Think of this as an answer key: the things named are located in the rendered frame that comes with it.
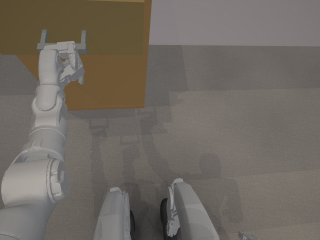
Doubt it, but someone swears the left robot upper arm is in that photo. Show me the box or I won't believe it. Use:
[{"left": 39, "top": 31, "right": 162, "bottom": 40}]
[{"left": 0, "top": 157, "right": 70, "bottom": 240}]

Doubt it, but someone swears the right robot foot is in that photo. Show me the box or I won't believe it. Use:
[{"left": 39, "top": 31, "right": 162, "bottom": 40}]
[{"left": 160, "top": 198, "right": 177, "bottom": 240}]

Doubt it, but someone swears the drawer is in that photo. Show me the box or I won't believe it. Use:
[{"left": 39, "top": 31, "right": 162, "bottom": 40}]
[{"left": 0, "top": 0, "right": 145, "bottom": 55}]

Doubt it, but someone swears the cabinet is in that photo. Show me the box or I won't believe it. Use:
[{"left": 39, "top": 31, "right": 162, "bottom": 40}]
[{"left": 16, "top": 0, "right": 152, "bottom": 111}]

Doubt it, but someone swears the robot left hand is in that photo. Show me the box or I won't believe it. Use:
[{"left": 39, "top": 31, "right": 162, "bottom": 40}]
[{"left": 38, "top": 41, "right": 85, "bottom": 91}]

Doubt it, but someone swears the robot left thigh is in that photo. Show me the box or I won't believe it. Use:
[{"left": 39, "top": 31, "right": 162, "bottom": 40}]
[{"left": 91, "top": 190, "right": 130, "bottom": 240}]

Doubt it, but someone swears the left robot forearm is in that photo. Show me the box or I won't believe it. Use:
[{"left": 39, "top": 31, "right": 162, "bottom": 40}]
[{"left": 1, "top": 84, "right": 68, "bottom": 205}]

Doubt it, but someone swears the handle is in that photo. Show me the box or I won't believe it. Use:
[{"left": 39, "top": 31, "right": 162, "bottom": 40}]
[{"left": 37, "top": 29, "right": 88, "bottom": 54}]

